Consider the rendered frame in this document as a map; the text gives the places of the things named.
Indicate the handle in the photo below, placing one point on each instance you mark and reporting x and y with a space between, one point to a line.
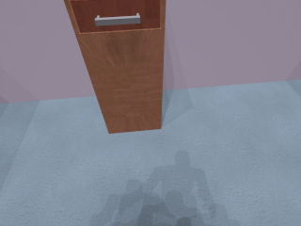
117 20

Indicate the drawer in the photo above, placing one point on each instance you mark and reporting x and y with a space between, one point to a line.
85 12

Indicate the cabinet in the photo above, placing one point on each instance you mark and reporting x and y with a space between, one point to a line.
126 70

